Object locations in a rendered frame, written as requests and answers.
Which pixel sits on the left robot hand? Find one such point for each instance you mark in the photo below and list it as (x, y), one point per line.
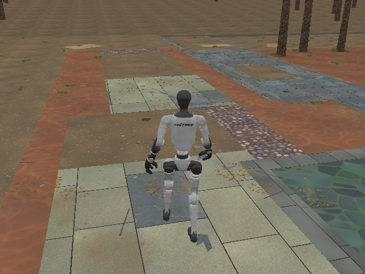
(148, 165)

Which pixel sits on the left robot upper arm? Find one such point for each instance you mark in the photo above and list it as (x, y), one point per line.
(162, 130)

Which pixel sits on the right robot upper arm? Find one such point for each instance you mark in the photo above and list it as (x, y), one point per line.
(203, 129)

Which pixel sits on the right robot hand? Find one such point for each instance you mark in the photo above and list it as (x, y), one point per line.
(207, 157)

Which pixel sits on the robot right forearm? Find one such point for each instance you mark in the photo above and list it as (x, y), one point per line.
(208, 148)

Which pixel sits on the robot left foot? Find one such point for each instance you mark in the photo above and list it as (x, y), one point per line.
(166, 215)

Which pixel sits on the right robot shin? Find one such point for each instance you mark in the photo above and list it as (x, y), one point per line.
(193, 213)

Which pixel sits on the robot left forearm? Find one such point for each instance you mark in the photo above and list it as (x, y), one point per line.
(153, 153)

